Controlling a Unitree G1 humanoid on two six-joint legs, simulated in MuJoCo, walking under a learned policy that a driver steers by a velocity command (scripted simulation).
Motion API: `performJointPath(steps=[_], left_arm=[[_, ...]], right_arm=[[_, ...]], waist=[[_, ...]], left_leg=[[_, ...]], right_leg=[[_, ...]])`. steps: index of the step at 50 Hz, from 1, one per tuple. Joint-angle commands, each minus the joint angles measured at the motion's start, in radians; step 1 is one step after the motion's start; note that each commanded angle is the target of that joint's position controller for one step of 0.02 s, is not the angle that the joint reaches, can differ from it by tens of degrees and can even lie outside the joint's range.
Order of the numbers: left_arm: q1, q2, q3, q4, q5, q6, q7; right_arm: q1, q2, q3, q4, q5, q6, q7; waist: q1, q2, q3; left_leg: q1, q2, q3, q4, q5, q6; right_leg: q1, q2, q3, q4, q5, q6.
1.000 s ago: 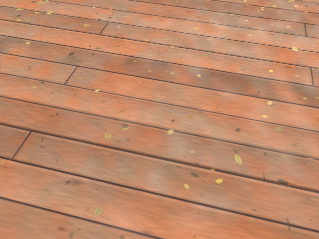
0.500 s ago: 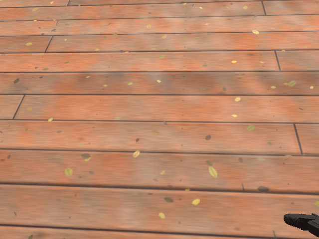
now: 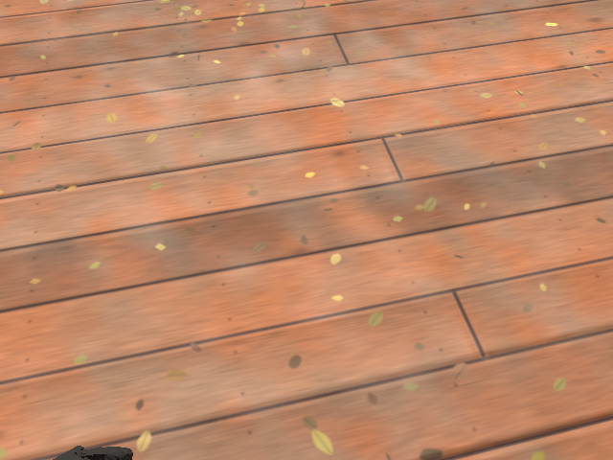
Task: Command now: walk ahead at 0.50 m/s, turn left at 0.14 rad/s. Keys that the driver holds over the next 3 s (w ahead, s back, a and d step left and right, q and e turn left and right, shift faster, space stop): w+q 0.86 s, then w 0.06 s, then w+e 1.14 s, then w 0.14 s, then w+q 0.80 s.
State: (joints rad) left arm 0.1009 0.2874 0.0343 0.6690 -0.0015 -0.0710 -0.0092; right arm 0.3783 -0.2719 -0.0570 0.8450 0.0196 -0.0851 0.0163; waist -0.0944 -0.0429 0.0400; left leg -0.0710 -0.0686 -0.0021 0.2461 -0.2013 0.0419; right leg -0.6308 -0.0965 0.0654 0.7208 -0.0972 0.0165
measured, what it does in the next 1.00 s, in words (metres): walks ahead, turning left: right foot, then left foot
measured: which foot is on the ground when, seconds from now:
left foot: down 0.00-0.14, up 0.16-0.64, down 0.66-1.00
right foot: up 0.00-0.12, down 0.14-0.68, up 0.70-1.00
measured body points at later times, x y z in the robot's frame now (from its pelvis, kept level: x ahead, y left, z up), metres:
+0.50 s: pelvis +0.27 -0.03 +0.00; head +0.29 -0.02 +0.45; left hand +0.23 +0.26 -0.12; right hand +0.51 -0.24 -0.09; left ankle +0.38 +0.16 -0.69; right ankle +0.22 -0.15 -0.75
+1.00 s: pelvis +0.51 +0.11 +0.00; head +0.53 +0.14 +0.45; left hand +0.56 +0.43 -0.09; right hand +0.72 -0.11 -0.10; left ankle +0.44 +0.15 -0.75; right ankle +0.77 +0.04 -0.69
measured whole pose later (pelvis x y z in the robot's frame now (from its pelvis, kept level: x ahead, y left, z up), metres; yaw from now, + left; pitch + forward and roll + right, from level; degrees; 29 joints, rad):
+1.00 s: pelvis +0.51 +0.11 +0.00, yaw +31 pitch +1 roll +0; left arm 0.08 0.30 0.05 0.71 0.00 -0.09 -0.01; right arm 0.32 -0.28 -0.05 0.73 0.01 -0.05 0.00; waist -0.06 -0.04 0.04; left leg -0.11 -0.11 -0.09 0.32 -0.22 0.09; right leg -0.66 -0.10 0.07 0.68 0.05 0.06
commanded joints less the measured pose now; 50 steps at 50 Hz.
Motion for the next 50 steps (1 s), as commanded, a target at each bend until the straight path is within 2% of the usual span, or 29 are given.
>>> performJointPath(steps=[1,3,5,6,7,8,9,10,11,12,13,15,19,23,28,30,31,32,33,34,35,36,37,38,39,40,43,47,50], left_arm=[[-0.083,0.047,0.006,-0.084,-0.007,-0.026,-0.012],[-0.107,0.072,0.016,-0.098,-0.011,-0.032,-0.019],[-0.069,0.100,0.030,-0.091,-0.013,-0.039,-0.019],[0.010,0.125,0.045,-0.068,-0.010,-0.040,-0.013],[0.137,0.168,0.066,-0.043,-0.001,-0.040,-0.004],[0.311,0.248,0.085,-0.027,0.013,-0.033,0.008],[0.324,0.279,0.090,-0.008,0.020,-0.020,-0.002],[0.285,0.173,0.066,-0.016,0.009,-0.019,-0.006],[0.233,0.126,0.052,-0.016,0.001,-0.020,-0.005],[0.174,0.102,0.043,-0.015,0.007,-0.023,-0.008],[0.133,0.077,0.038,-0.008,0.011,-0.025,-0.011],[0.101,0.070,0.042,0.007,0.017,-0.039,-0.008],[0.109,0.105,0.059,0.047,0.013,-0.052,0.002],[0.129,0.144,0.071,0.072,0.008,-0.040,0.013],[0.197,0.187,0.087,0.114,-0.017,-0.013,0.016],[0.194,0.214,0.095,0.118,-0.026,0.001,0.019],[0.189,0.230,0.099,0.116,-0.031,0.009,0.023],[0.176,0.234,0.099,0.112,-0.035,0.018,0.025],[0.183,0.210,0.088,0.107,-0.029,0.019,0.030],[0.233,0.096,0.052,0.071,0.018,0.010,0.027],[0.246,0.063,0.028,0.027,0.011,-0.026,0.016],[0.119,0.162,0.051,0.007,-0.029,-0.051,0.005],[0.077,0.162,0.049,-0.011,-0.042,-0.066,0.001],[0.082,0.148,0.048,0.005,-0.021,-0.071,0.011],[0.095,0.158,0.055,0.013,0.002,-0.066,0.017],[0.111,0.158,0.058,0.017,0.008,-0.054,0.014],[0.101,0.118,0.050,0.010,0.020,-0.028,0.015],[-0.019,0.066,0.026,-0.010,0.014,-0.028,0.004],[-0.104,0.060,0.017,-0.025,-0.006,-0.038,-0.015]], right_arm=[[-0.021,-0.184,-0.039,-0.059,0.012,-0.005,-0.008],[0.001,-0.189,-0.039,-0.049,0.017,0.006,-0.013],[0.000,-0.201,-0.043,-0.045,0.014,0.017,-0.018],[-0.003,-0.192,-0.039,-0.046,0.010,0.020,-0.020],[-0.005,-0.157,-0.025,-0.054,-0.001,0.019,-0.019],[0.000,-0.076,0.004,-0.090,-0.033,0.016,-0.020],[0.136,-0.024,0.017,-0.107,0.009,0.003,-0.021],[0.082,-0.135,-0.010,-0.085,0.030,0.005,-0.024],[-0.002,-0.165,-0.022,-0.102,0.032,0.009,-0.024],[-0.032,-0.150,-0.022,-0.103,0.022,0.015,-0.026],[-0.050,-0.136,-0.026,-0.107,0.011,0.023,-0.025],[-0.043,-0.097,-0.023,-0.111,0.014,0.043,-0.018],[-0.118,-0.068,-0.017,-0.155,0.004,0.061,-0.012],[-0.231,-0.052,-0.004,-0.192,0.003,0.051,0.015],[-0.364,-0.067,-0.003,-0.261,0.003,0.053,0.040],[-0.352,-0.091,-0.015,-0.277,0.000,0.058,0.045],[-0.304,-0.113,-0.028,-0.273,-0.001,0.062,0.044],[-0.184,-0.149,-0.051,-0.246,0.002,0.065,0.040],[-0.009,-0.212,-0.087,-0.197,0.005,0.073,0.025],[0.060,-0.316,-0.111,-0.179,0.013,0.081,0.002],[0.026,-0.345,-0.102,-0.227,0.007,0.060,0.011],[0.014,-0.252,-0.077,-0.225,0.003,0.043,0.020],[-0.019,-0.217,-0.066,-0.217,0.000,0.031,0.021],[-0.086,-0.190,-0.057,-0.222,0.000,0.027,0.019],[-0.137,-0.158,-0.047,-0.234,-0.006,0.025,0.015],[-0.161,-0.148,-0.041,-0.248,-0.016,0.025,0.010],[-0.144,-0.166,-0.047,-0.235,-0.012,0.018,-0.006],[-0.094,-0.160,-0.040,-0.193,-0.008,0.021,-0.025],[-0.040,-0.172,-0.038,-0.158,-0.009,0.016,-0.024]], waist=[[0.023,0.103,0.006],[0.032,0.113,0.002],[0.072,0.127,-0.015],[0.118,0.122,-0.055],[0.182,0.104,-0.144],[0.240,-0.055,-0.318],[0.169,-0.340,-0.417],[0.191,-0.180,-0.293],[0.188,-0.114,-0.175],[0.157,-0.054,-0.123],[0.133,-0.057,-0.076],[0.101,-0.076,-0.051],[0.095,-0.021,-0.007],[0.132,-0.001,0.023],[0.165,0.006,0.061],[0.136,-0.018,0.028],[0.102,-0.037,-0.015],[0.028,-0.032,-0.083],[-0.056,0.000,-0.174],[-0.020,0.228,-0.240],[0.028,0.294,-0.410],[-0.031,0.150,-0.334],[-0.008,0.134,-0.205],[0.042,0.054,-0.135],[0.078,0.067,-0.101],[0.103,0.090,-0.093],[0.112,0.080,-0.078],[0.061,0.110,-0.046],[0.010,0.124,-0.014]], left_leg=[[-0.106,0.238,-0.171,-0.079,0.233,0.162],[-0.062,0.263,-0.210,-0.038,0.198,0.140],[-0.040,0.277,-0.235,0.027,0.209,0.115],[-0.057,0.247,-0.216,0.114,0.281,0.092],[-0.130,0.189,-0.179,0.294,0.277,0.058],[-0.308,0.102,-0.107,0.625,-0.020,0.013],[-0.590,0.023,-0.090,0.890,-0.406,-0.019],[-0.678,0.079,-0.144,1.000,-0.356,-0.024],[-0.706,0.112,-0.128,1.007,-0.261,-0.021],[-0.665,0.147,-0.113,0.985,-0.187,-0.029],[-0.641,0.170,-0.112,0.942,-0.139,-0.034],[-0.572,0.195,-0.102,0.915,-0.084,-0.042],[-0.629,0.205,-0.108,0.786,0.035,-0.059],[-0.590,0.189,-0.051,0.554,0.214,-0.047],[-0.597,0.164,0.015,0.412,0.160,0.001],[-0.525,0.115,0.066,0.393,0.065,0.038],[-0.440,0.075,0.098,0.395,0.013,0.060],[-0.278,0.027,0.123,0.359,0.016,0.090],[0.001,0.003,0.089,0.315,0.059,0.129],[0.307,0.233,-0.300,0.286,0.052,0.231],[0.476,0.410,-0.851,0.097,-0.184,0.406],[0.433,0.394,-0.771,0.030,-0.205,0.343],[0.303,0.356,-0.624,0.028,-0.145,0.304],[0.157,0.308,-0.512,0.032,-0.035,0.266],[0.050,0.272,-0.433,0.023,0.083,0.248],[-0.018,0.251,-0.399,0.002,0.150,0.246],[-0.115,0.220,-0.316,-0.024,0.297,0.257],[-0.140,0.162,-0.195,-0.029,0.271,0.194],[-0.121,0.193,-0.189,-0.047,0.164,0.176]], right_leg=[[0.137,0.050,-0.030,-0.131,0.140,0.012],[0.168,0.059,-0.011,-0.189,0.120,0.000],[0.256,0.068,-0.015,-0.233,0.067,-0.023],[0.381,0.078,-0.029,-0.263,0.045,-0.045],[0.581,0.028,0.001,-0.253,0.041,-0.080],[0.854,-0.186,0.212,-0.224,0.038,-0.138],[1.017,-0.347,0.630,-0.368,-0.225,-0.268],[0.922,-0.306,0.604,-0.418,-0.355,-0.242],[0.810,-0.272,0.441,-0.427,-0.308,-0.210],[0.702,-0.228,0.336,-0.450,-0.189,-0.196],[0.625,-0.193,0.251,-0.479,-0.105,-0.193],[0.534,-0.168,0.139,-0.534,-0.003,-0.194],[0.527,-0.177,0.000,-0.586,0.128,-0.214],[0.547,-0.156,-0.135,-0.600,0.159,-0.193],[0.678,-0.194,-0.210,-0.552,0.226,-0.162],[0.722,-0.197,-0.244,-0.450,0.491,-0.140],[0.730,-0.192,-0.261,-0.353,0.663,-0.129],[0.697,-0.168,-0.288,-0.181,0.760,-0.108],[0.551,-0.127,-0.306,0.061,0.664,-0.070],[0.185,-0.024,-0.303,0.414,-0.051,-0.011],[-0.075,0.146,-0.065,0.652,-0.532,0.016],[-0.183,0.085,0.036,0.676,-0.454,-0.001],[-0.201,0.046,0.019,0.610,-0.360,-0.023],[-0.141,0.003,0.018,0.522,-0.287,-0.022],[-0.072,-0.021,0.022,0.445,-0.240,-0.015],[-0.014,-0.030,0.024,0.420,-0.208,-0.007],[0.020,-0.014,-0.003,0.307,-0.139,0.038],[0.050,0.014,-0.028,0.005,0.140,0.057],[0.092,0.029,-0.045,-0.122,0.279,0.035]])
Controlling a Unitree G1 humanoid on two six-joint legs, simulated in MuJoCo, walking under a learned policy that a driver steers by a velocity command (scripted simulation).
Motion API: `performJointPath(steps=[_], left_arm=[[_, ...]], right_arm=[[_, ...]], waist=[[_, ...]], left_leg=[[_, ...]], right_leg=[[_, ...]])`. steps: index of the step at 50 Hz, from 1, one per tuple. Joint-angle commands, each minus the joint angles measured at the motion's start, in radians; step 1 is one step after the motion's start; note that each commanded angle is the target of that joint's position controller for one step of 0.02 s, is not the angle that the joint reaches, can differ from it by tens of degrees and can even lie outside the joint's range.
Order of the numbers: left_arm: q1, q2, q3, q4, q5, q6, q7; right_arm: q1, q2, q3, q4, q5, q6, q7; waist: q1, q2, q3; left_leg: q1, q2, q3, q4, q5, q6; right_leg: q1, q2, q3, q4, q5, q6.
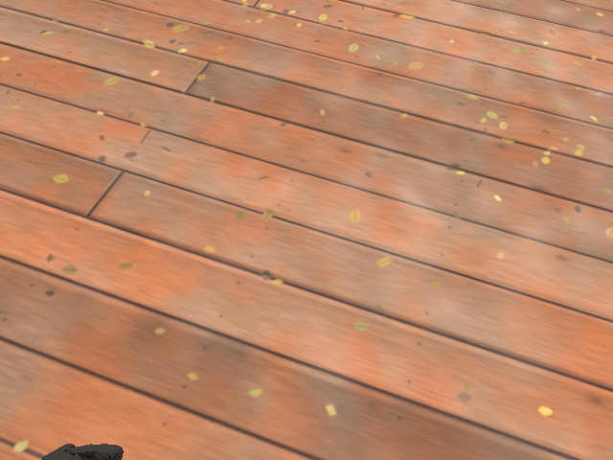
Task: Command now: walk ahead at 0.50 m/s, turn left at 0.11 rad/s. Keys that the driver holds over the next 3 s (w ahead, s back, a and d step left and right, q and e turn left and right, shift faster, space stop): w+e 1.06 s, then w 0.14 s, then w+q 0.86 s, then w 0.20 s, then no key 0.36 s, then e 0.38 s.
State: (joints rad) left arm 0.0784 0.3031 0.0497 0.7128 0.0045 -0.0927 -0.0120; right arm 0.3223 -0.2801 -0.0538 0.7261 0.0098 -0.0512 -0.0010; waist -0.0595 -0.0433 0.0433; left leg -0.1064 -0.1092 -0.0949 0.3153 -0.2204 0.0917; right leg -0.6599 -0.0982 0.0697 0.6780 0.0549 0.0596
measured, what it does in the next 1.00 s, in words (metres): walks ahead, turning right: right foot, then left foot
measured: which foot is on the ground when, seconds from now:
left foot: down 0.00-0.20, up 0.22-0.66, down 0.68-1.00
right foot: up 0.00-0.16, down 0.18-0.70, up 0.72-1.00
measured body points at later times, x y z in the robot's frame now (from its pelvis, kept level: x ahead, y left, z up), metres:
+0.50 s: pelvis +0.29 -0.08 +0.00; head +0.33 -0.09 +0.45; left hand +0.39 +0.19 -0.11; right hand +0.45 -0.36 -0.09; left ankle +0.48 +0.08 -0.69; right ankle +0.26 -0.14 -0.75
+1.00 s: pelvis +0.56 -0.11 +0.00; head +0.59 -0.12 +0.45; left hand +0.86 +0.04 -0.09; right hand +0.46 -0.38 -0.12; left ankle +0.57 +0.01 -0.75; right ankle +0.60 -0.31 -0.68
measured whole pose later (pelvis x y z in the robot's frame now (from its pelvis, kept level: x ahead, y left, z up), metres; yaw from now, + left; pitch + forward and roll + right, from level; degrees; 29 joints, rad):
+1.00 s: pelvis +0.56 -0.11 +0.00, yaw -30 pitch +1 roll +2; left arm 0.18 0.32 0.07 0.64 -0.02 -0.02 -0.02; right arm 0.32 -0.29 -0.07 0.81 -0.01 -0.09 0.00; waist -0.07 -0.05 0.04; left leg -0.05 -0.03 0.12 0.26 -0.23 0.03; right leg -0.70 -0.10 0.06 0.90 -0.10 0.02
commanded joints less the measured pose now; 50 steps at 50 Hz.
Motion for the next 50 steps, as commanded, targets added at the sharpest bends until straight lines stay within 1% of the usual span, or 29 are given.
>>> performJointPath(steps=[1,4,6,8,9,10,11,12,13,14,15,16,19,22,25,28,30,32,33,34,35,36,37,38,39,40,43,46,50], left_arm=[[-0.102,0.054,0.002,-0.075,-0.016,-0.018,-0.017],[-0.142,0.071,0.004,-0.101,-0.020,-0.022,-0.033],[-0.121,0.077,0.006,-0.106,-0.022,-0.022,-0.044],[-0.001,0.110,0.024,-0.079,-0.020,-0.018,-0.044],[0.134,0.143,0.044,-0.042,-0.015,-0.015,-0.039],[0.285,0.201,0.059,-0.022,-0.012,-0.010,-0.033],[0.335,0.273,0.078,-0.010,-0.018,-0.008,-0.038],[0.349,0.173,0.055,-0.007,-0.038,-0.005,-0.038],[0.287,0.142,0.045,-0.023,-0.029,0.000,-0.030],[0.241,0.138,0.043,-0.038,-0.016,0.005,-0.025],[0.207,0.127,0.038,-0.045,-0.012,0.008,-0.023],[0.191,0.114,0.033,-0.053,-0.004,0.007,-0.019],[0.186,0.120,0.035,-0.058,-0.016,0.010,-0.007],[0.219,0.155,0.048,-0.043,-0.022,0.018,0.012],[0.264,0.159,0.050,-0.023,-0.028,0.033,0.026],[0.313,0.155,0.052,-0.003,-0.035,0.045,0.031],[0.318,0.149,0.052,0.000,-0.036,0.054,0.034],[0.296,0.150,0.056,-0.005,-0.032,0.061,0.036],[0.279,0.131,0.050,-0.013,-0.029,0.062,0.034],[0.264,0.084,0.033,-0.030,-0.019,0.058,0.028],[0.367,0.016,0.011,-0.048,-0.021,0.051,0.028],[0.425,0.048,0.007,-0.063,-0.039,0.044,0.028],[0.358,0.137,0.029,-0.046,-0.046,0.047,0.029],[0.271,0.156,0.037,-0.058,-0.036,0.053,0.028],[0.229,0.143,0.039,-0.070,-0.026,0.056,0.026],[0.214,0.128,0.042,-0.077,-0.023,0.059,0.022],[0.214,0.067,0.032,-0.092,-0.032,0.072,0.011],[0.160,0.051,0.025,-0.120,-0.025,0.072,0.006],[0.056,0.035,0.014,-0.142,-0.026,0.056,-0.018]], right_arm=[[0.031,-0.167,-0.041,-0.027,0.001,-0.019,-0.005],[0.067,-0.176,-0.043,0.009,-0.002,-0.013,-0.004],[0.064,-0.184,-0.048,0.024,-0.002,-0.005,-0.009],[0.027,-0.199,-0.050,0.019,-0.006,0.003,-0.015],[0.010,-0.190,-0.044,0.010,-0.010,0.010,-0.019],[0.020,-0.160,-0.028,-0.016,-0.029,0.009,-0.028],[0.145,-0.064,0.000,-0.032,-0.031,-0.012,-0.014],[0.079,-0.128,-0.004,-0.032,-0.015,-0.036,-0.003],[-0.034,-0.170,-0.015,-0.066,0.015,-0.055,0.008],[-0.100,-0.158,-0.010,-0.081,0.010,-0.069,0.008],[-0.127,-0.153,-0.013,-0.090,-0.011,-0.076,0.007],[-0.114,-0.150,-0.017,-0.092,-0.024,-0.073,0.005],[-0.086,-0.118,-0.012,-0.090,-0.031,-0.054,0.001],[-0.187,-0.086,0.000,-0.116,-0.030,-0.045,-0.005],[-0.295,-0.066,0.008,-0.134,-0.023,-0.055,0.003],[-0.365,-0.081,0.002,-0.152,-0.009,-0.066,0.013],[-0.371,-0.104,-0.009,-0.154,-0.004,-0.073,0.018],[-0.315,-0.129,-0.023,-0.141,-0.001,-0.082,0.018],[-0.231,-0.150,-0.037,-0.120,-0.005,-0.085,0.012],[-0.100,-0.188,-0.051,-0.105,-0.021,-0.089,0.003],[0.026,-0.267,-0.071,-0.090,-0.035,-0.079,-0.004],[0.064,-0.247,-0.072,-0.058,-0.011,-0.065,0.007],[0.008,-0.158,-0.050,-0.075,-0.003,-0.061,0.005],[-0.039,-0.124,-0.039,-0.079,-0.008,-0.054,0.003],[-0.078,-0.106,-0.031,-0.073,-0.014,-0.050,0.004],[-0.099,-0.087,-0.024,-0.065,-0.019,-0.051,0.003],[-0.109,-0.094,-0.029,-0.040,-0.016,-0.062,0.005],[-0.101,-0.133,-0.042,-0.012,-0.016,-0.066,0.004],[-0.089,-0.162,-0.046,0.015,-0.011,-0.055,0.001]], waist=[[-0.034,0.123,-0.004],[-0.044,0.114,0.026],[-0.024,0.120,0.021],[0.046,0.134,-0.064],[0.117,0.109,-0.155],[0.167,0.016,-0.278],[0.099,-0.239,-0.371],[0.149,-0.158,-0.369],[0.159,-0.092,-0.219],[0.144,0.013,-0.145],[0.115,0.053,-0.082],[0.083,0.032,-0.082],[0.051,-0.011,-0.071],[0.078,-0.011,-0.040],[0.120,-0.029,-0.039],[0.141,-0.036,-0.039],[0.130,-0.050,-0.040],[0.091,-0.080,-0.048],[0.044,-0.077,-0.090],[-0.021,-0.034,-0.211],[-0.014,0.172,-0.363],[0.004,0.367,-0.390],[-0.015,0.220,-0.241],[-0.018,0.142,-0.133],[0.001,0.112,-0.064],[0.021,0.128,-0.031],[0.045,0.156,-0.016],[0.042,0.121,-0.009],[0.005,0.097,0.005]], left_leg=[[-0.048,0.254,-0.105,-0.112,0.177,0.127],[0.114,0.325,-0.116,-0.071,0.258,0.119],[0.186,0.348,-0.096,-0.027,0.384,0.099],[0.197,0.320,-0.035,0.113,0.736,0.068],[0.153,0.273,0.018,0.289,0.849,0.041],[-0.035,0.227,0.058,0.566,0.616,0.004],[-0.460,0.027,0.078,0.927,-0.142,-0.087],[-0.604,0.048,-0.042,1.013,-0.304,-0.082],[-0.668,0.098,-0.046,1.009,-0.225,-0.071],[-0.647,0.133,-0.029,0.954,-0.164,-0.064],[-0.625,0.157,-0.018,0.873,-0.127,-0.072],[-0.564,0.177,-0.020,0.817,-0.096,-0.079],[-0.522,0.182,0.010,0.694,-0.084,-0.125],[-0.507,0.162,0.030,0.499,0.075,-0.163],[-0.409,0.116,0.037,0.304,0.269,-0.170],[-0.368,0.089,0.019,0.214,0.298,-0.159],[-0.353,0.087,-0.005,0.163,0.244,-0.140],[-0.277,0.091,-0.001,0.132,0.173,-0.106],[-0.148,0.100,0.013,0.088,0.183,-0.075],[0.089,0.211,-0.072,0.121,0.161,-0.016],[0.447,0.433,-0.398,0.119,0.068,0.111],[0.506,0.552,-0.716,0.030,-0.171,0.190],[0.378,0.507,-0.619,-0.006,-0.285,0.148],[0.249,0.458,-0.456,-0.021,-0.212,0.106],[0.138,0.412,-0.348,-0.050,-0.098,0.091],[0.068,0.378,-0.265,-0.077,-0.015,0.080],[-0.017,0.349,-0.117,-0.143,0.105,0.092],[0.001,0.363,-0.022,-0.169,0.223,0.112],[0.026,0.332,0.125,-0.166,0.309,0.079]], right_leg=[[0.100,0.030,-0.045,-0.101,0.122,-0.022],[-0.001,0.034,-0.042,-0.144,0.009,-0.076],[0.000,0.047,-0.050,-0.157,-0.087,-0.112],[0.185,0.113,-0.102,-0.164,-0.149,-0.154],[0.380,0.140,-0.116,-0.182,-0.101,-0.185],[0.662,-0.003,0.094,-0.165,-0.047,-0.247],[1.004,-0.218,0.601,-0.254,-0.236,-0.432],[1.047,-0.224,0.734,-0.367,-0.434,-0.414],[0.932,-0.199,0.605,-0.390,-0.428,-0.372],[0.804,-0.159,0.507,-0.402,-0.340,-0.347],[0.696,-0.127,0.440,-0.417,-0.219,-0.344],[0.636,-0.096,0.391,-0.431,-0.125,-0.339],[0.538,-0.060,0.311,-0.459,0.008,-0.351],[0.457,-0.017,0.242,-0.471,0.025,-0.326],[0.408,0.026,0.211,-0.448,-0.020,-0.277],[0.451,0.007,0.273,-0.403,-0.079,-0.260],[0.520,-0.016,0.336,-0.353,-0.104,-0.248],[0.548,-0.029,0.375,-0.291,-0.061,-0.231],[0.529,0.005,0.356,-0.214,-0.008,-0.207],[0.444,0.053,0.301,-0.009,-0.045,-0.176],[0.161,0.190,0.160,0.312,-0.382,-0.106],[-0.059,0.170,0.111,0.511,-0.667,-0.086],[-0.119,0.107,0.127,0.587,-0.585,-0.075],[-0.114,0.075,0.087,0.590,-0.501,-0.067],[-0.093,0.049,0.072,0.554,-0.444,-0.061],[-0.065,0.021,0.068,0.516,-0.405,-0.060],[-0.025,-0.010,0.033,0.465,-0.349,-0.050],[-0.068,-0.024,0.033,0.355,-0.244,-0.034],[-0.018,-0.008,-0.021,0.125,-0.039,-0.048]])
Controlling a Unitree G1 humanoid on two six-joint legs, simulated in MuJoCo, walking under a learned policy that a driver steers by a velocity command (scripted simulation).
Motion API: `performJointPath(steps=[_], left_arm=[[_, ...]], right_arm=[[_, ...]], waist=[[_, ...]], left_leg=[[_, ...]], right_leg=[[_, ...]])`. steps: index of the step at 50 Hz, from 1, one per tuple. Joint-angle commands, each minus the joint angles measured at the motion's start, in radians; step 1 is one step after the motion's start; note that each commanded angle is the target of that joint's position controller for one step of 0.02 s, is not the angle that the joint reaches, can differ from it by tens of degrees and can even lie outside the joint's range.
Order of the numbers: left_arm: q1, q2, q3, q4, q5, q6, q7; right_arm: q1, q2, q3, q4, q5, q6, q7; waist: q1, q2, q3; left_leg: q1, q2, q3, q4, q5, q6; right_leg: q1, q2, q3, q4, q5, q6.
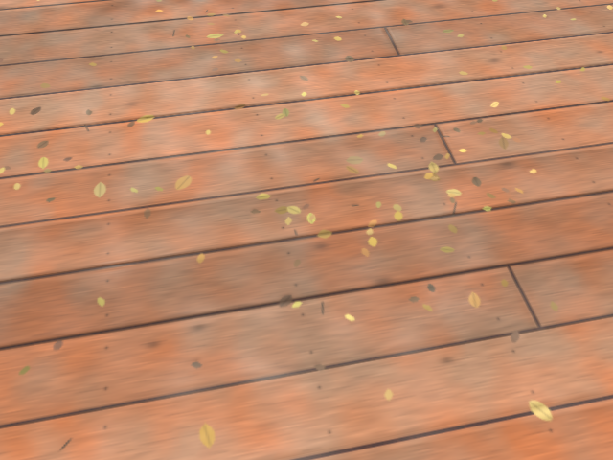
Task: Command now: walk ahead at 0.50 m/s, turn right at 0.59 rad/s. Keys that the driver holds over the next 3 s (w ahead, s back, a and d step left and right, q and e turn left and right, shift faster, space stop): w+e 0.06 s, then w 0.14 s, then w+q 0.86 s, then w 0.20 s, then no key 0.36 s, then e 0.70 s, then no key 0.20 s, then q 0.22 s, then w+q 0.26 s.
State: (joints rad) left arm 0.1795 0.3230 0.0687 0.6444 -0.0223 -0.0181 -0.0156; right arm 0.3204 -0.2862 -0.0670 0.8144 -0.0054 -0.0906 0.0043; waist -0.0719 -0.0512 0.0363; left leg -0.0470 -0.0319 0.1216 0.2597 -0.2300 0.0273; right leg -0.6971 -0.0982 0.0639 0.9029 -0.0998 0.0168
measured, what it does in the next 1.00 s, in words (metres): walks ahead, turning left: right foot, then left foot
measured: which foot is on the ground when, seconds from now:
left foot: down 0.00-0.20, up 0.22-0.70, down 0.72-1.00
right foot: up 0.00-0.18, down 0.20-0.72, up 0.74-1.00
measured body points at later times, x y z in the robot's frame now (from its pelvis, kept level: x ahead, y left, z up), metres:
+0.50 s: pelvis +0.28 -0.07 +0.00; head +0.30 -0.07 +0.45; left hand +0.36 +0.21 -0.11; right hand +0.41 -0.35 -0.11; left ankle +0.42 +0.10 -0.67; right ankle +0.23 -0.15 -0.74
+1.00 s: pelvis +0.57 +0.00 +0.00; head +0.60 +0.03 +0.45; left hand +0.69 +0.31 -0.09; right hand +0.71 -0.25 -0.10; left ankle +0.54 +0.07 -0.74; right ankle +0.73 -0.16 -0.68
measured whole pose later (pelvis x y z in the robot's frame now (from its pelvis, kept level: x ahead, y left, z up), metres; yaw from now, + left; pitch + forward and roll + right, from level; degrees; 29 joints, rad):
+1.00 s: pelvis +0.57 +0.00 +0.00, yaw +15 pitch +2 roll +0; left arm 0.10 0.30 0.05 0.69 0.02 -0.09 0.00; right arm 0.31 -0.28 -0.06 0.73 0.01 -0.05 0.01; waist -0.05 -0.02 0.04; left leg -0.19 -0.12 -0.09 0.35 -0.18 0.10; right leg -0.65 -0.09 0.09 0.88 -0.18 0.06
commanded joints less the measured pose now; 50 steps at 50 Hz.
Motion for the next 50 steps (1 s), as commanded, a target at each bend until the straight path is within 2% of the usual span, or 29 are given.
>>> performJointPath(steps=[1,4,6,8,9,10,11,12,13,14,15,16,18,21,26,31,34,35,36,37,38,39,40,41,42,43,44,46,50], left_arm=[[-0.082,0.008,-0.008,-0.085,0.001,-0.021,-0.020],[-0.163,0.005,-0.012,-0.124,-0.002,-0.022,-0.036],[-0.175,0.016,-0.007,-0.143,0.001,-0.023,-0.042],[-0.079,0.062,0.018,-0.129,0.011,-0.020,-0.038],[0.071,0.105,0.044,-0.087,0.010,-0.018,-0.030],[0.235,0.171,0.071,-0.047,0.010,-0.008,-0.012],[0.246,0.279,0.082,-0.040,0.007,-0.013,-0.004],[0.283,0.179,0.056,-0.057,0.011,-0.019,-0.005],[0.234,0.146,0.040,-0.043,0.022,-0.030,-0.009],[0.173,0.126,0.033,-0.034,0.020,-0.037,-0.008],[0.118,0.090,0.023,-0.029,0.023,-0.043,-0.009],[0.082,0.063,0.014,-0.030,0.032,-0.052,-0.009],[0.054,0.053,0.016,-0.015,0.033,-0.072,-0.010],[0.051,0.067,0.024,0.022,0.041,-0.093,-0.002],[0.067,0.088,0.028,0.061,0.037,-0.092,0.014],[0.140,0.119,0.043,0.119,0.014,-0.061,0.022],[0.118,0.156,0.055,0.121,0.007,-0.034,0.036],[0.107,0.166,0.056,0.118,0.007,-0.024,0.043],[0.092,0.160,0.051,0.112,0.004,-0.018,0.049],[0.117,0.122,0.033,0.095,0.023,-0.026,0.053],[0.218,-0.018,-0.010,0.050,0.048,-0.055,0.033],[0.113,0.065,-0.001,0.047,0.012,-0.094,0.016],[0.026,0.104,0.009,0.016,-0.021,-0.115,0.007],[0.002,0.094,0.005,0.012,-0.009,-0.127,0.011],[-0.006,0.099,0.011,0.018,0.018,-0.128,0.018],[0.013,0.105,0.017,0.020,0.027,-0.119,0.019],[0.028,0.100,0.019,0.019,0.031,-0.107,0.018],[0.035,0.072,0.013,0.020,0.038,-0.086,0.020],[-0.109,0.025,-0.008,-0.018,0.039,-0.080,0.019]], right_arm=[[-0.069,-0.165,-0.034,-0.063,0.007,-0.012,-0.006],[-0.014,-0.188,-0.040,-0.031,0.022,0.003,-0.005],[0.007,-0.204,-0.043,-0.012,0.033,0.016,-0.003],[0.005,-0.234,-0.049,-0.003,0.039,0.027,-0.007],[-0.003,-0.225,-0.042,-0.002,0.039,0.031,-0.011],[0.005,-0.187,-0.022,-0.015,0.019,0.025,-0.015],[0.135,-0.045,0.031,-0.052,-0.008,0.006,0.005],[0.063,-0.137,0.011,-0.020,0.026,-0.016,0.015],[-0.056,-0.183,-0.005,-0.064,0.066,-0.023,0.019],[-0.091,-0.161,0.002,-0.075,0.062,-0.026,0.014],[-0.102,-0.154,0.000,-0.067,0.041,-0.021,0.009],[-0.065,-0.150,-0.004,-0.054,0.037,-0.006,0.009],[-0.009,-0.109,0.000,-0.027,0.038,0.024,0.007],[-0.058,-0.082,0.002,-0.041,0.033,0.046,-0.002],[-0.185,-0.049,0.013,-0.074,0.026,0.032,0.022],[-0.303,-0.047,0.019,-0.145,0.025,0.031,0.051],[-0.261,-0.083,0.000,-0.169,0.024,0.037,0.064],[-0.176,-0.112,-0.018,-0.155,0.025,0.042,0.062],[-0.025,-0.161,-0.047,-0.120,0.028,0.044,0.052],[0.124,-0.250,-0.080,-0.094,0.031,0.054,0.032],[0.095,-0.327,-0.088,-0.106,0.036,0.047,0.029],[0.119,-0.244,-0.065,-0.128,0.030,0.036,0.032],[0.084,-0.198,-0.053,-0.125,0.023,0.026,0.031],[0.025,-0.179,-0.047,-0.134,0.027,0.022,0.029],[-0.038,-0.149,-0.039,-0.147,0.024,0.023,0.026],[-0.071,-0.127,-0.029,-0.166,0.011,0.022,0.021],[-0.086,-0.125,-0.029,-0.176,0.008,0.023,0.019],[-0.083,-0.140,-0.032,-0.173,0.015,0.021,0.009],[-0.041,-0.172,-0.043,-0.155,0.024,0.030,-0.015]], waist=[[0.004,0.100,0.020],[-0.018,0.096,0.043],[0.001,0.104,0.040],[0.078,0.135,-0.037],[0.164,0.119,-0.118],[0.235,0.062,-0.219],[0.132,-0.209,-0.363],[0.210,-0.086,-0.470],[0.218,-0.055,-0.296],[0.176,-0.009,-0.197],[0.141,0.003,-0.130],[0.101,-0.019,-0.106],[0.065,-0.017,-0.085],[0.061,0.002,-0.017],[0.107,0.010,0.027],[0.148,0.020,0.065],[0.098,-0.027,0.001],[0.047,-0.040,-0.056],[-0.039,-0.021,-0.137],[-0.093,0.099,-0.237],[0.032,0.325,-0.323],[-0.049,0.203,-0.405],[-0.056,0.162,-0.266],[-0.016,0.076,-0.176],[0.023,0.051,-0.118],[0.057,0.072,-0.105],[0.075,0.084,-0.097],[0.088,0.083,-0.076],[0.041,0.112,-0.036]], left_leg=[[-0.020,0.258,-0.070,-0.109,0.322,0.137],[0.055,0.288,-0.040,-0.088,0.358,0.123],[0.107,0.309,-0.027,-0.036,0.516,0.115],[0.130,0.307,0.006,0.132,0.842,0.095],[0.066,0.277,0.044,0.309,0.894,0.069],[-0.158,0.241,0.055,0.569,0.651,0.032],[-0.585,0.064,0.013,0.960,-0.253,-0.030],[-0.649,0.050,-0.192,1.089,-0.368,-0.019],[-0.722,0.090,-0.194,1.108,-0.299,-0.007],[-0.708,0.135,-0.187,1.033,-0.209,-0.001],[-0.671,0.163,-0.184,0.966,-0.155,-0.009],[-0.599,0.183,-0.198,0.938,-0.108,-0.014],[-0.535,0.184,-0.203,0.904,-0.063,-0.033],[-0.605,0.177,-0.233,0.803,0.058,-0.059],[-0.589,0.145,-0.174,0.502,0.338,-0.048],[-0.660,0.123,-0.124,0.367,0.258,0.003],[-0.554,0.051,-0.045,0.361,0.096,0.057],[-0.439,0.009,-0.018,0.363,0.056,0.082],[-0.219,-0.034,-0.016,0.309,0.098,0.118],[0.085,0.085,-0.233,0.282,0.122,0.181],[0.394,0.321,-0.810,0.176,-0.064,0.376],[0.451,0.353,-0.946,0.061,-0.148,0.380],[0.359,0.328,-0.800,0.041,-0.088,0.332],[0.216,0.285,-0.684,0.042,0.011,0.299],[0.085,0.250,-0.599,0.031,0.130,0.279],[0.000,0.227,-0.551,0.010,0.221,0.276],[-0.048,0.214,-0.531,-0.009,0.271,0.281],[-0.130,0.193,-0.463,-0.028,0.354,0.284],[-0.221,0.110,-0.363,-0.025,0.302,0.220]], right_leg=[[0.030,-0.002,-0.034,-0.145,0.137,-0.012],[0.037,0.015,-0.064,-0.239,0.103,-0.041],[0.079,0.049,-0.089,-0.283,0.005,-0.076],[0.256,0.117,-0.134,-0.319,-0.075,-0.122],[0.482,0.154,-0.148,-0.383,-0.007,-0.154],[0.795,0.064,-0.009,-0.359,0.049,-0.195],[1.145,-0.242,0.539,-0.421,-0.095,-0.384],[1.141,-0.299,0.697,-0.540,-0.163,-0.397],[1.016,-0.262,0.511,-0.560,-0.080,-0.342],[0.869,-0.219,0.374,-0.571,0.011,-0.305],[0.747,-0.182,0.278,-0.599,0.086,-0.282],[0.656,-0.158,0.211,-0.638,0.122,-0.270],[0.564,-0.151,0.136,-0.713,0.127,-0.275],[0.529,-0.144,0.018,-0.773,0.161,-0.259],[0.566,-0.105,-0.151,-0.800,0.172,-0.198],[0.762,-0.171,-0.196,-0.738,0.262,-0.177],[0.833,-0.181,-0.233,-0.569,0.675,-0.140],[0.825,-0.169,-0.249,-0.437,0.814,-0.123],[0.743,-0.131,-0.276,-0.230,0.810,-0.091],[0.506,-0.082,-0.279,0.078,0.497,-0.045],[0.062,0.147,-0.160,0.409,-0.458,0.018],[-0.046,0.135,0.044,0.496,-0.494,-0.004],[-0.115,0.087,0.046,0.468,-0.402,-0.027],[-0.090,0.043,0.037,0.381,-0.317,-0.038],[-0.033,0.016,0.029,0.295,-0.271,-0.030],[0.037,-0.001,0.037,0.260,-0.240,-0.022],[0.070,-0.004,0.033,0.225,-0.228,-0.009],[0.090,-0.002,0.007,0.139,-0.197,0.025],[0.140,0.046,-0.019,-0.167,0.067,0.063]])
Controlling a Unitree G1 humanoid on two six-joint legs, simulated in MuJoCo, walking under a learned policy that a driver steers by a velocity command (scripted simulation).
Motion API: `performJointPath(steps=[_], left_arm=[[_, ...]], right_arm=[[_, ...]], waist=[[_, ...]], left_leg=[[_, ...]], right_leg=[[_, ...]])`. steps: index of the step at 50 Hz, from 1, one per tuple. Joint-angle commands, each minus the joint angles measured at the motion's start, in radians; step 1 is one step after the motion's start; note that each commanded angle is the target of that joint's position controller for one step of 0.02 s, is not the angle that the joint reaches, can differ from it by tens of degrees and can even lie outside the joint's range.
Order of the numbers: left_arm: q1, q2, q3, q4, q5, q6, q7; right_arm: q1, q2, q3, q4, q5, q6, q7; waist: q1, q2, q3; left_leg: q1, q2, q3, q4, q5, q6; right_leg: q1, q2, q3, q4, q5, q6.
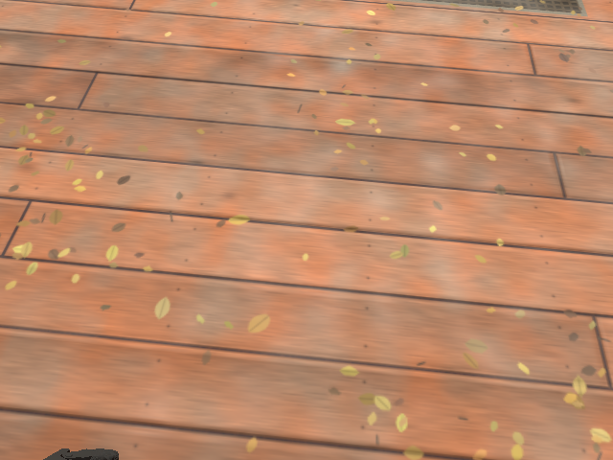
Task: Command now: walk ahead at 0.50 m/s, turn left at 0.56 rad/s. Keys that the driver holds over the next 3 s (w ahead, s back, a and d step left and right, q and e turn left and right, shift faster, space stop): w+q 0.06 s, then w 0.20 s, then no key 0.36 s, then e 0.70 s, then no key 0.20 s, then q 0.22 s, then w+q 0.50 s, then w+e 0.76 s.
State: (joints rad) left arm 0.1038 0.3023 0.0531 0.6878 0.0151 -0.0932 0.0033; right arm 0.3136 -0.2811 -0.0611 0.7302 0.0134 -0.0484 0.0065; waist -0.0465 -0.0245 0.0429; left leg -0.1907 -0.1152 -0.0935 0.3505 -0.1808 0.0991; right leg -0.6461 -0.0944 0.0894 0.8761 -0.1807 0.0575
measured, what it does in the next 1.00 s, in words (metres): walks ahead: right foot, then left foot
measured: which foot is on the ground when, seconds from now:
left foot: down 0.00-0.22, up 0.24-0.60, down 0.62-1.00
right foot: up 0.00-0.18, down 0.20-0.80, up 0.82-1.00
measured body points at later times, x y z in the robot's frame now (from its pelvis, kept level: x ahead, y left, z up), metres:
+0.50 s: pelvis +0.26 -0.05 +0.00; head +0.30 -0.06 +0.45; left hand +0.28 +0.22 -0.12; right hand +0.47 -0.28 -0.11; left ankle +0.33 +0.11 -0.70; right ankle +0.27 -0.15 -0.75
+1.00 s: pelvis +0.32 -0.05 -0.02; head +0.35 -0.06 +0.43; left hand +0.43 +0.25 -0.12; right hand +0.48 -0.33 -0.12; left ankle +0.37 +0.10 -0.75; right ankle +0.29 -0.15 -0.73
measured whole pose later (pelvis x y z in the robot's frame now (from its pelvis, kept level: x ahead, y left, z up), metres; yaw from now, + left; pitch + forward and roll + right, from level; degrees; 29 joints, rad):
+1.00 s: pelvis +0.32 -0.05 -0.02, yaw -2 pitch +0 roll +1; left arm 0.17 0.31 0.07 0.82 -0.01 0.07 0.00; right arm 0.08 -0.29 -0.08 0.76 0.00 0.02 -0.05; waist 0.01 0.02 0.06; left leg -0.33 0.08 0.12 0.51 -0.18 -0.02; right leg -0.34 -0.03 -0.03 0.76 -0.41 0.02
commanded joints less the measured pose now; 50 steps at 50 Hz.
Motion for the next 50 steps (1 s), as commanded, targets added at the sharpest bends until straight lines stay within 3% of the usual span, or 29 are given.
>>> performJointPath(steps=[1,4,6,8,9,10,11,12,13,14,15,16,17,19,21,24,28,31,32,33,34,35,37,40,42,43,44,47,50], left_arm=[[-0.069,0.039,0.004,-0.068,-0.002,-0.008,-0.004],[-0.137,0.056,0.007,-0.086,-0.020,-0.019,-0.017],[-0.137,0.077,0.014,-0.084,-0.020,-0.029,-0.028],[-0.105,0.095,0.022,-0.078,-0.018,-0.037,-0.032],[-0.052,0.104,0.030,-0.064,-0.016,-0.041,-0.030],[0.042,0.131,0.045,-0.040,-0.007,-0.046,-0.024],[0.189,0.178,0.057,-0.026,0.005,-0.048,-0.018],[0.296,0.264,0.083,0.023,0.007,-0.035,-0.024],[0.309,0.177,0.064,0.030,-0.027,-0.032,-0.033],[0.243,0.121,0.046,0.018,-0.025,-0.028,-0.030],[0.177,0.105,0.036,0.004,-0.008,-0.021,-0.027],[0.135,0.084,0.026,0.007,-0.003,-0.018,-0.028],[0.120,0.065,0.017,0.011,0.003,-0.020,-0.027],[0.110,0.046,0.008,0.034,-0.002,-0.023,-0.029],[0.101,0.082,0.015,0.056,-0.005,-0.016,-0.021],[0.102,0.124,0.026,0.081,-0.014,0.009,-0.010],[0.130,0.121,0.020,0.121,-0.022,0.029,-0.007],[0.132,0.094,0.008,0.144,-0.032,0.036,-0.005],[0.163,0.060,-0.005,0.146,-0.010,0.028,-0.007],[0.280,0.019,-0.019,0.168,0.003,0.022,-0.013],[0.259,0.009,-0.028,0.172,-0.004,0.032,-0.008],[0.195,0.042,-0.023,0.151,-0.013,0.048,-0.004],[0.145,0.097,-0.007,0.130,-0.019,0.082,0.011],[0.156,0.106,0.004,0.117,-0.020,0.109,0.017],[0.136,0.090,0.012,0.107,-0.025,0.120,0.012],[0.111,0.096,0.018,0.096,-0.028,0.129,0.008],[0.101,0.090,0.023,0.088,-0.033,0.139,0.006],[0.143,0.067,0.025,0.101,-0.035,0.161,0.004],[0.216,0.078,0.040,0.121,-0.025,0.168,-0.016]], right_arm=[[-0.020,-0.178,-0.049,-0.066,0.007,-0.007,-0.020],[0.033,-0.178,-0.049,-0.043,0.012,0.002,-0.024],[0.056,-0.159,-0.044,-0.029,0.011,0.004,-0.026],[0.055,-0.158,-0.045,-0.021,0.004,0.007,-0.026],[0.041,-0.154,-0.044,-0.023,0.003,0.009,-0.025],[0.036,-0.128,-0.034,-0.028,-0.001,0.009,-0.021],[0.039,-0.089,-0.016,-0.046,-0.015,0.007,-0.019],[0.192,-0.025,0.004,-0.051,0.013,-0.004,-0.018],[0.173,-0.101,-0.004,-0.036,0.020,-0.011,-0.020],[0.049,-0.156,-0.020,-0.051,0.021,-0.013,-0.020],[-0.027,-0.152,-0.019,-0.069,0.007,-0.012,-0.024],[-0.064,-0.143,-0.021,-0.081,-0.012,-0.014,-0.024],[-0.055,-0.131,-0.024,-0.082,-0.018,-0.012,-0.021],[-0.018,-0.074,-0.011,-0.069,-0.013,0.000,-0.019],[-0.035,-0.037,0.003,-0.072,-0.016,0.010,-0.023],[-0.083,-0.035,0.009,-0.069,-0.015,0.018,-0.021],[-0.165,-0.061,0.000,-0.084,-0.017,0.022,-0.016],[-0.148,-0.081,-0.011,-0.073,-0.031,0.015,-0.017],[-0.133,-0.132,-0.021,-0.079,-0.043,0.013,-0.027],[-0.145,-0.150,-0.024,-0.083,-0.047,0.024,-0.036],[-0.155,-0.072,-0.007,-0.079,-0.038,0.035,-0.035],[-0.183,-0.060,-0.005,-0.078,-0.028,0.040,-0.031],[-0.206,-0.115,-0.023,-0.082,-0.024,0.047,-0.030],[-0.167,-0.143,-0.040,-0.062,-0.023,0.049,-0.043],[-0.153,-0.147,-0.046,-0.055,-0.025,0.053,-0.059],[-0.144,-0.153,-0.049,-0.052,-0.029,0.052,-0.066],[-0.163,-0.159,-0.051,-0.050,-0.032,0.050,-0.069],[-0.308,-0.162,-0.055,-0.058,-0.021,0.051,-0.065],[-0.333,-0.152,-0.055,-0.036,0.001,0.065,-0.058]], waist=[[-0.001,0.095,-0.042],[-0.031,0.111,-0.044],[-0.032,0.121,-0.046],[-0.009,0.146,-0.041],[0.024,0.154,-0.052],[0.070,0.140,-0.114],[0.132,0.056,-0.254],[0.087,-0.264,-0.369],[0.114,-0.223,-0.321],[0.134,-0.116,-0.166],[0.115,-0.036,-0.103],[0.091,-0.009,-0.057],[0.061,-0.029,-0.070],[0.033,-0.067,-0.094],[0.027,-0.079,-0.117],[0.045,-0.086,-0.153],[0.070,-0.076,-0.127],[0.040,-0.041,-0.112],[0.053,0.030,-0.155],[0.110,0.152,-0.223],[0.083,0.171,-0.252],[0.072,0.158,-0.207],[0.058,0.150,-0.150],[0.054,0.172,-0.173],[0.036,0.210,-0.199],[0.017,0.202,-0.198],[0.026,0.167,-0.182],[0.087,0.167,-0.148],[0.129,0.157,-0.157]], left_leg=[[-0.086,0.182,-0.144,-0.108,0.215,0.133],[-0.047,0.209,-0.197,-0.079,0.126,0.114],[0.034,0.245,-0.243,-0.027,0.104,0.103],[0.090,0.278,-0.280,0.022,0.156,0.090],[0.097,0.267,-0.276,0.069,0.232,0.077],[0.086,0.217,-0.242,0.186,0.332,0.052],[-0.020,0.160,-0.179,0.441,0.215,0.017],[-0.382,0.004,-0.062,0.787,-0.237,-0.064],[-0.535,0.043,-0.105,0.915,-0.386,-0.071],[-0.575,0.076,-0.108,0.954,-0.313,-0.075],[-0.537,0.109,-0.067,0.940,-0.255,-0.083],[-0.508,0.132,-0.046,0.887,-0.229,-0.095],[-0.445,0.161,-0.034,0.834,-0.219,-0.102],[-0.372,0.167,-0.002,0.702,-0.213,-0.124],[-0.317,0.163,0.027,0.558,-0.159,-0.144],[-0.198,0.147,0.058,0.378,0.028,-0.148],[-0.156,0.135,0.052,0.248,0.094,-0.122],[-0.008,0.137,0.047,0.041,0.271,-0.065],[0.125,0.242,-0.050,0.064,0.587,-0.030],[0.282,0.358,-0.137,0.137,0.759,0.065],[0.263,0.380,-0.155,0.139,0.654,0.106],[0.212,0.348,-0.148,0.124,0.511,0.089],[0.157,0.326,-0.123,0.109,0.415,0.062],[0.160,0.381,-0.131,0.110,0.547,0.089],[0.174,0.466,-0.178,0.084,0.623,0.147],[0.160,0.511,-0.203,0.052,0.613,0.179],[0.123,0.518,-0.183,0.027,0.559,0.182],[-0.038,0.435,-0.018,-0.013,0.373,0.110],[-0.101,0.387,0.101,0.060,0.192,0.045]], right_leg=[[0.120,0.061,-0.048,-0.212,0.208,0.024],[0.164,0.089,-0.038,-0.326,0.279,0.016],[0.162,0.081,-0.019,-0.370,0.256,-0.008],[0.187,0.077,-0.025,-0.387,0.176,-0.046],[0.256,0.088,-0.047,-0.419,0.154,-0.071],[0.403,0.079,-0.050,-0.435,0.156,-0.106],[0.649,-0.063,0.099,-0.407,0.146,-0.172],[0.976,-0.265,0.550,-0.487,-0.072,-0.350],[0.974,-0.296,0.715,-0.579,-0.326,-0.354],[0.843,-0.263,0.571,-0.590,-0.241,-0.315],[0.719,-0.225,0.430,-0.582,-0.010,-0.293],[0.620,-0.192,0.325,-0.577,0.261,-0.291],[0.571,-0.161,0.240,-0.569,0.468,-0.279],[0.531,-0.118,0.130,-0.572,0.682,-0.272],[0.505,-0.109,0.067,-0.580,0.782,-0.286],[0.474,-0.085,-0.004,-0.589,0.752,-0.265],[0.500,-0.100,0.012,-0.560,0.592,-0.249],[0.472,-0.058,0.022,-0.473,0.396,-0.184],[0.411,-0.008,0.005,-0.411,0.263,-0.134],[0.299,0.052,-0.025,-0.370,-0.046,-0.084],[0.303,0.052,-0.036,-0.362,-0.192,-0.056],[0.293,0.051,-0.037,-0.373,-0.178,-0.048],[0.258,0.068,-0.039,-0.332,-0.105,-0.045],[0.256,0.080,-0.055,-0.229,-0.085,-0.041],[0.213,0.093,-0.080,-0.052,-0.321,-0.031],[0.178,0.077,-0.069,0.074,-0.434,-0.024],[0.167,0.057,-0.060,0.126,-0.467,-0.019],[0.316,0.032,-0.083,-0.016,-0.318,-0.027],[0.476,0.080,-0.162,-0.258,-0.076,-0.069]])
Next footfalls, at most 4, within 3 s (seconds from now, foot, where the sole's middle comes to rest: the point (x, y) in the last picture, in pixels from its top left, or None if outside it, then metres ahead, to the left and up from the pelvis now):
0.20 right None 0.31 -0.14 -0.78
0.62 left None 0.41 0.10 -0.78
1.04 right None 0.34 -0.16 -0.78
1.58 left None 0.40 0.06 -0.78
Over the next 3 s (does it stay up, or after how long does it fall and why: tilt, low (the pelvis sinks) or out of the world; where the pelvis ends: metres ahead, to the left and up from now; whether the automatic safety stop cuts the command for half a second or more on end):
stays up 0.89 0.02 -0.01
